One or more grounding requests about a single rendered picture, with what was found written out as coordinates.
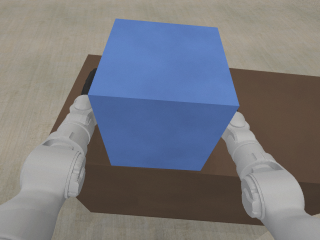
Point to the left robot hand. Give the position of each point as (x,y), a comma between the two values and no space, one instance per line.
(88,82)

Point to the robot left forearm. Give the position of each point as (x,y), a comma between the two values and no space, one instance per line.
(75,131)

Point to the carton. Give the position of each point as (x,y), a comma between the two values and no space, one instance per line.
(162,94)

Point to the robot right upper arm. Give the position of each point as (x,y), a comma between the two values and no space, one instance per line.
(274,198)

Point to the robot left upper arm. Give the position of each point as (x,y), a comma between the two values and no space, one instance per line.
(51,176)

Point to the pedestal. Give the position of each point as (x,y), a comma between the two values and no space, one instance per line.
(283,112)

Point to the robot right forearm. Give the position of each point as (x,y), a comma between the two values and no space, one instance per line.
(247,153)

